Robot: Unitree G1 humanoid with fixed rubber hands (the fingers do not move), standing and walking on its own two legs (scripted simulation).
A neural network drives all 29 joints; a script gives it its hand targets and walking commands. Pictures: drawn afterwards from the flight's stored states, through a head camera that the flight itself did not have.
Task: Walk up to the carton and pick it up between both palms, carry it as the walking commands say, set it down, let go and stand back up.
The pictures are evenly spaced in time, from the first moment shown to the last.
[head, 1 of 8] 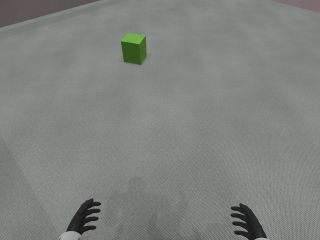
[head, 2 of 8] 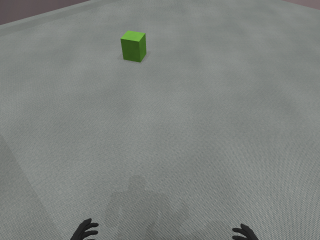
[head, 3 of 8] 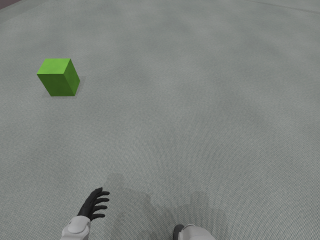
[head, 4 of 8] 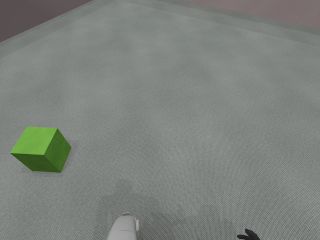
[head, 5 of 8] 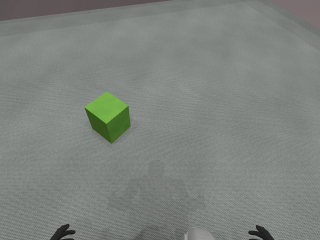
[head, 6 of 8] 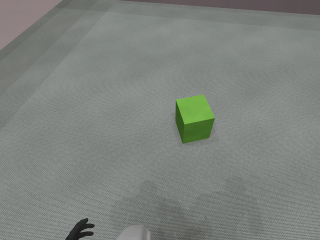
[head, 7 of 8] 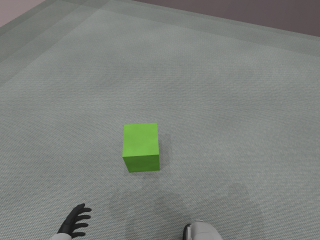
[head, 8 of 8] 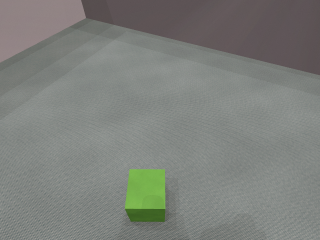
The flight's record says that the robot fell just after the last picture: no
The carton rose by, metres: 0.00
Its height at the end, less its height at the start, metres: +0.00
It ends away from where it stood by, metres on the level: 0.00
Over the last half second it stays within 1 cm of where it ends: yes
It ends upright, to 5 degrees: yes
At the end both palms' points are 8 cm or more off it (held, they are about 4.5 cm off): yes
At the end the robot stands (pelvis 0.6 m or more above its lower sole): yes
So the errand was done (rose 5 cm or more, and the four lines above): no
